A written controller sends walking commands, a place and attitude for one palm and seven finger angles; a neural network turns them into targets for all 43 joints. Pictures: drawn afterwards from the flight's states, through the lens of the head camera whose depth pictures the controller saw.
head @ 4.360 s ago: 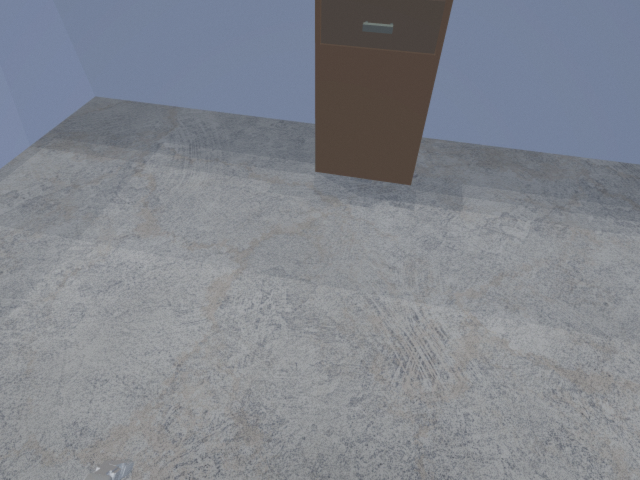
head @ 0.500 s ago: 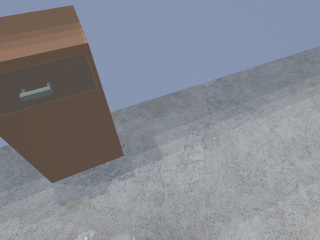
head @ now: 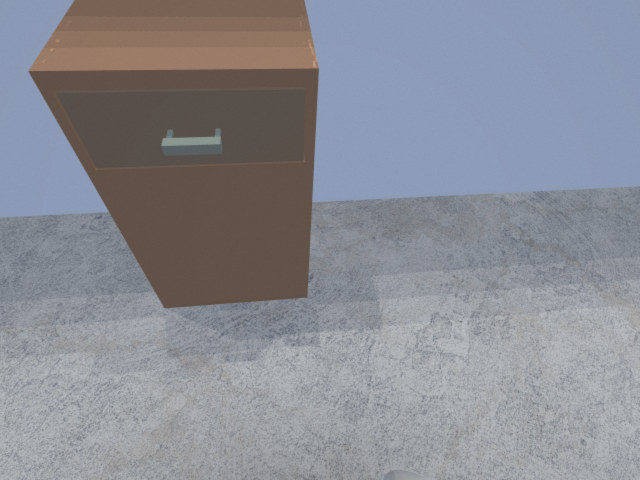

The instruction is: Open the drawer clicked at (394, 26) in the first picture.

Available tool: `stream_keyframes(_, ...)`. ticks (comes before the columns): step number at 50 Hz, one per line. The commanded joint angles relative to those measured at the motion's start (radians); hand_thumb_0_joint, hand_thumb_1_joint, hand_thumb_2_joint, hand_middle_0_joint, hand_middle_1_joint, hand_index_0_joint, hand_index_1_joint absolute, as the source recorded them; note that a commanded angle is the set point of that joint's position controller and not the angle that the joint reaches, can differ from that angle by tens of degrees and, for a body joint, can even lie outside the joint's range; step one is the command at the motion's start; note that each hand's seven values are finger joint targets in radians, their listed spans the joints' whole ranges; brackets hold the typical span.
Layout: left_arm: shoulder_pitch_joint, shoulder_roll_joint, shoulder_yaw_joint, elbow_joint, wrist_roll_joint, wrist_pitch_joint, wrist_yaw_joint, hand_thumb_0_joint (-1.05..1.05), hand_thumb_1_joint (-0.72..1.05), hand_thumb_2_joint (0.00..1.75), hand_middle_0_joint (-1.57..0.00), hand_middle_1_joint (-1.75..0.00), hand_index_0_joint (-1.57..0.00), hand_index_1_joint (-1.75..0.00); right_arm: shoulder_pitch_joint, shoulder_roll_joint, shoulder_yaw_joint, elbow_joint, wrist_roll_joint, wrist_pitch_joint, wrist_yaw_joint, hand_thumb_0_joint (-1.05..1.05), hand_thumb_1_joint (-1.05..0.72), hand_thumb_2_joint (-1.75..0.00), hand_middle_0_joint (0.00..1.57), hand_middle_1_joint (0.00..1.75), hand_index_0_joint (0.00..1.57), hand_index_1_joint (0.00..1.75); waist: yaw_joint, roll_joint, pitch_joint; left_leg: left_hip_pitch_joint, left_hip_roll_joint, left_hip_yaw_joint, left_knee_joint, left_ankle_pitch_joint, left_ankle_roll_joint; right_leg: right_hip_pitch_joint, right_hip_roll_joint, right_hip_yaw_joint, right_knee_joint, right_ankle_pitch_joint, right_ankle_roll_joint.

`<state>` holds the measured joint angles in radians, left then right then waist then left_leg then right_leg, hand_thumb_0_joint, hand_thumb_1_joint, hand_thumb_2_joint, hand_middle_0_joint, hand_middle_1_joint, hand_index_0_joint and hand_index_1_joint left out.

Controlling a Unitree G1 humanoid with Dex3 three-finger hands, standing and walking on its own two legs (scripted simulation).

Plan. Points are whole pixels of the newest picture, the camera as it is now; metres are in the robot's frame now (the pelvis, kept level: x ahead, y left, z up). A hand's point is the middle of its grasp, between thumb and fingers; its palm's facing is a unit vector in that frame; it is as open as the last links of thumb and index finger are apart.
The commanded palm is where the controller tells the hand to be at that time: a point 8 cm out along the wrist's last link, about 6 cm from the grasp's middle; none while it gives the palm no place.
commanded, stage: turn to face it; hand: left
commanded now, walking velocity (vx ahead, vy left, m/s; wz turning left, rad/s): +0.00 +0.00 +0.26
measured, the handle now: (193, 139) +0.70 +0.31 -0.04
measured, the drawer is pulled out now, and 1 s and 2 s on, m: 0.00 0.00 0.00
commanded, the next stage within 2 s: take the last steps up to it in 0.18 s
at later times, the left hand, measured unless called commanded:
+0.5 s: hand out of the picture -0.02 +0.14 -0.16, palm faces +0.23 -0.94 -0.23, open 7.3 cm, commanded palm none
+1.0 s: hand out of the picture +0.12 +0.19 -0.17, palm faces +0.18 -0.96 -0.20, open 7.4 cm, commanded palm none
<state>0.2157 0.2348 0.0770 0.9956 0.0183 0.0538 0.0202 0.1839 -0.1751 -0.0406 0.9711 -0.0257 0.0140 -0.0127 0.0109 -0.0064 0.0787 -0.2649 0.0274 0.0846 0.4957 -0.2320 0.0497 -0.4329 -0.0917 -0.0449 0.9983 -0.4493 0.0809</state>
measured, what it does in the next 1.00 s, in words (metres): steps on the spot: right foot, then left foot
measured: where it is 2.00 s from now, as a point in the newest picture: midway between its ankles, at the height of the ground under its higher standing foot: (323, 471)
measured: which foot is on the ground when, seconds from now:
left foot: down 0.00-0.20, up 0.22-0.62, down 0.64-1.00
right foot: up 0.00-0.18, down 0.20-0.64, up 0.66-1.00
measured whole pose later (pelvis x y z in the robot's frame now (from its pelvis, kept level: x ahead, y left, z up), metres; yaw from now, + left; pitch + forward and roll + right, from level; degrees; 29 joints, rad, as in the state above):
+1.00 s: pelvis +0.09 +0.00 +0.00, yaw +9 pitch -1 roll +2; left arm 0.20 0.17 0.06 1.04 0.03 0.01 -0.02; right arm 0.43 -0.12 -0.03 1.14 -0.03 -0.04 -0.02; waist -0.02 -0.01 0.05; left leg 0.04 0.00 0.14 0.30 -0.32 0.00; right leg -0.51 -0.11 -0.09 0.78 -0.25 0.02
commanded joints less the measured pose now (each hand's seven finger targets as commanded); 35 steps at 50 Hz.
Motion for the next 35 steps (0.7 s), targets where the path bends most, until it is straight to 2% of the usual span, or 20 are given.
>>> stream_keyframes(1, -0.026, 0.027, -0.006, -0.079, -0.007, -0.022, 0.004, 0.00, 0.90, 0.90, -0.20, -0.30, -0.20, -0.30, 0.066, -0.199, -0.051, -0.034, 0.003, -0.007, -0.009, 0.00, -0.90, -0.90, 0.20, 0.30, 0.20, 0.30, -0.045, 0.148, -0.142, 0.179, 0.245, -0.220, -0.138, 0.484, 0.120, -0.015, 0.016, -0.008, -0.113, -0.002, 0.006)
stream_keyframes(5, 0.002, 0.026, -0.008, -0.072, -0.009, -0.028, 0.008, 0.00, 0.90, 0.90, -0.20, -0.30, -0.20, -0.30, 0.026, -0.204, -0.055, -0.039, 0.000, 0.004, -0.002, 0.00, -0.90, -0.90, 0.20, 0.30, 0.20, 0.30, -0.028, 0.174, -0.107, 0.088, 0.231, -0.258, -0.137, 0.396, 0.110, 0.097, 0.043, -0.026, -0.267, 0.029, -0.007)
stream_keyframes(8, 0.097, 0.042, -0.004, -0.047, -0.008, -0.042, 0.011, 0.00, 0.90, 0.90, -0.20, -0.30, -0.20, -0.30, -0.019, -0.191, -0.055, -0.051, 0.010, 0.009, 0.003, 0.00, -0.90, -0.90, 0.20, 0.30, 0.20, 0.30, 0.022, 0.128, -0.120, -0.025, 0.171, -0.235, -0.063, 0.230, 0.050, 0.282, 0.041, -0.035, -0.529, 0.245, -0.014)
stream_keyframes(9, 0.110, 0.084, 0.000, -0.044, 0.001, -0.052, 0.017, 0.00, 0.90, 0.90, -0.20, -0.30, -0.20, -0.30, -0.008, -0.146, -0.050, -0.052, 0.018, 0.009, 0.007, 0.00, -0.90, -0.90, 0.20, 0.30, 0.20, 0.30, 0.024, 0.012, -0.114, -0.111, 0.108, -0.189, 0.033, 0.092, -0.001, 0.360, -0.044, 0.053, -0.643, 0.276, -0.036)
stream_keyframes(10, 0.111, 0.172, 0.014, -0.051, 0.013, -0.062, 0.023, 0.00, 0.90, 0.90, -0.20, -0.30, -0.20, -0.30, 0.003, -0.076, -0.036, -0.074, 0.023, 0.012, 0.012, 0.00, -0.90, -0.90, 0.20, 0.30, 0.20, 0.30, 0.019, -0.261, -0.097, -0.253, -0.027, -0.052, 0.221, -0.188, -0.072, 0.392, -0.276, 0.302, -0.724, 0.349, -0.121)
stream_keyframes(11, 0.108, 0.209, 0.014, -0.074, 0.009, -0.057, 0.020, 0.00, 0.90, 0.90, -0.20, -0.30, -0.20, -0.30, -0.030, -0.107, -0.046, -0.094, 0.016, 0.025, 0.009, 0.00, -0.90, -0.90, 0.20, 0.30, 0.20, 0.30, 0.042, -0.280, -0.085, -0.231, -0.029, -0.101, 0.403, -0.359, -0.072, 0.256, -0.380, 0.348, -0.755, 0.382, -0.213)
stream_keyframes(12, 0.059, 0.177, 0.014, -0.083, 0.010, -0.054, 0.024, 0.00, 0.90, 0.90, -0.20, -0.30, -0.20, -0.30, -0.031, -0.121, -0.055, -0.089, 0.012, 0.036, 0.011, 0.00, -0.90, -0.90, 0.20, 0.30, 0.20, 0.30, 0.018, -0.205, -0.065, -0.220, -0.015, -0.131, 0.520, -0.325, -0.069, 0.188, -0.357, 0.289, -0.766, 0.309, -0.240)
stream_keyframes(13, 0.012, 0.153, 0.013, -0.093, 0.008, -0.055, 0.025, 0.00, 0.90, 0.90, -0.20, -0.30, -0.20, -0.30, -0.025, -0.117, -0.056, -0.065, 0.007, 0.044, 0.013, 0.00, -0.90, -0.90, 0.20, 0.30, 0.20, 0.30, 0.001, -0.226, -0.025, -0.238, -0.002, -0.137, 0.596, -0.277, -0.070, 0.152, -0.300, 0.246, -0.770, 0.267, -0.221)
stream_keyframes(14, -0.014, 0.123, 0.002, -0.097, 0.006, -0.056, 0.022, 0.00, 0.90, 0.90, -0.20, -0.30, -0.20, -0.30, -0.005, -0.118, -0.056, -0.042, 0.007, 0.045, 0.016, 0.00, -0.90, -0.90, 0.20, 0.30, 0.20, 0.30, -0.016, -0.184, 0.001, -0.240, 0.005, -0.128, 0.645, -0.217, -0.075, 0.140, -0.250, 0.191, -0.758, 0.269, -0.201)
stream_keyframes(16, 0.009, 0.088, -0.006, -0.090, 0.004, -0.070, 0.015, 0.00, 0.90, 0.90, -0.20, -0.30, -0.20, -0.30, 0.039, -0.107, -0.050, -0.019, 0.002, 0.037, 0.023, 0.00, -0.90, -0.90, 0.20, 0.30, 0.20, 0.30, -0.018, -0.159, -0.022, -0.254, 0.016, -0.100, 0.641, -0.138, -0.089, 0.211, -0.204, 0.118, -0.755, 0.236, -0.175)
stream_keyframes(18, 0.062, 0.087, -0.006, -0.068, 0.006, -0.081, 0.012, 0.00, 0.90, 0.90, -0.20, -0.30, -0.20, -0.30, 0.029, -0.096, -0.048, -0.015, -0.002, 0.030, 0.030, 0.00, -0.90, -0.90, 0.20, 0.30, 0.20, 0.30, 0.001, -0.149, -0.019, -0.267, 0.029, -0.079, 0.589, -0.106, -0.096, 0.258, -0.205, 0.106, -0.783, 0.149, -0.167)
stream_keyframes(23, 0.174, 0.105, 0.001, -0.008, 0.017, -0.097, 0.003, 0.00, 0.90, 0.90, -0.20, -0.30, -0.20, -0.30, -0.058, -0.081, -0.036, -0.041, -0.002, 0.007, 0.040, 0.00, -0.90, -0.90, 0.20, 0.30, 0.20, 0.30, 0.058, -0.141, 0.010, -0.262, 0.051, -0.031, 0.345, -0.171, -0.086, 0.333, -0.247, 0.155, -0.837, -0.009, -0.213)
stream_keyframes(26, 0.189, 0.118, 0.003, 0.020, 0.019, -0.099, -0.003, 0.00, 0.90, 0.90, -0.20, -0.30, -0.20, -0.30, -0.045, -0.061, -0.027, -0.034, 0.003, -0.008, 0.041, 0.00, -0.90, -0.90, 0.20, 0.30, 0.20, 0.30, 0.057, -0.159, 0.000, -0.175, 0.039, -0.002, 0.208, -0.201, -0.068, 0.315, -0.250, 0.146, -0.833, 0.000, -0.224)
stream_keyframes(28, 0.170, 0.118, 0.003, 0.033, 0.016, -0.094, -0.005, 0.00, 0.90, 0.90, -0.20, -0.30, -0.20, -0.30, 0.019, -0.054, -0.021, -0.013, 0.005, -0.018, 0.038, 0.00, -0.90, -0.90, 0.20, 0.30, 0.20, 0.30, 0.029, -0.164, -0.019, -0.055, 0.023, 0.028, 0.088, -0.172, -0.057, 0.265, -0.219, 0.105, -0.796, -0.024, -0.210)
stream_keyframes(30, 0.133, 0.103, 0.000, 0.041, 0.002, -0.087, -0.010, 0.00, 0.90, 0.90, -0.20, -0.30, -0.20, -0.30, 0.135, -0.059, -0.018, 0.037, 0.006, -0.033, 0.027, 0.00, -0.90, -0.90, 0.20, 0.30, 0.20, 0.30, -0.027, -0.096, -0.046, 0.173, 0.000, 0.064, -0.086, -0.055, -0.056, 0.141, -0.150, 0.014, -0.700, -0.064, -0.156)
stream_keyframes(31, 0.127, 0.065, -0.010, 0.037, -0.003, -0.083, -0.016, 0.00, 0.90, 0.90, -0.20, -0.30, -0.20, -0.30, 0.199, -0.105, -0.026, 0.061, 0.007, -0.041, 0.016, 0.00, -0.90, -0.90, 0.20, 0.30, 0.20, 0.30, -0.055, 0.037, -0.064, 0.307, 0.061, -0.024, -0.133, -0.110, -0.041, 0.022, -0.102, -0.036, -0.579, -0.064, -0.117)
stream_keyframes(32, 0.113, 0.002, -0.021, 0.015, -0.005, -0.081, -0.023, 0.00, 0.90, 0.90, -0.20, -0.30, -0.20, -0.30, 0.278, -0.186, -0.047, 0.076, 0.001, -0.044, 0.009, 0.00, -0.90, -0.90, 0.20, 0.30, 0.20, 0.30, -0.090, 0.277, -0.068, 0.370, 0.260, -0.312, -0.245, -0.298, 0.029, -0.134, -0.005, -0.124, -0.336, -0.067, -0.073)
stream_keyframes(33, 0.034, -0.009, -0.027, -0.026, 0.004, -0.082, -0.022, 0.00, 0.90, 0.90, -0.20, -0.30, -0.20, -0.30, 0.337, -0.232, -0.054, 0.082, -0.003, -0.040, 0.002, 0.00, -0.90, -0.90, 0.20, 0.30, 0.20, 0.30, -0.121, 0.307, 0.011, 0.318, 0.380, -0.472, -0.364, -0.382, 0.109, -0.245, 0.032, -0.111, -0.149, -0.112, -0.073)
stream_keyframes(34, -0.009, 0.005, -0.019, -0.040, 0.012, -0.082, -0.024, 0.00, 0.90, 0.90, -0.20, -0.30, -0.20, -0.30, 0.309, -0.224, -0.049, 0.080, -0.005, -0.037, -0.001, 0.00, -0.90, -0.90, 0.20, 0.30, 0.20, 0.30, -0.109, 0.215, 0.067, 0.238, 0.396, -0.468, -0.387, -0.414, 0.136, -0.262, -0.006, -0.045, -0.047, -0.083, -0.090)
stream_keyframes(35, -0.005, 0.003, -0.017, -0.018, 0.017, -0.076, -0.027, 0.00, 0.90, 0.90, -0.20, -0.30, -0.20, -0.30, 0.262, -0.174, -0.035, 0.080, -0.003, -0.044, -0.005, 0.00, -0.90, -0.90, 0.20, 0.30, 0.20, 0.30, -0.087, 0.211, 0.096, 0.178, 0.346, -0.403, -0.394, -0.385, 0.115, -0.254, -0.024, -0.018, 0.017, -0.019, -0.093)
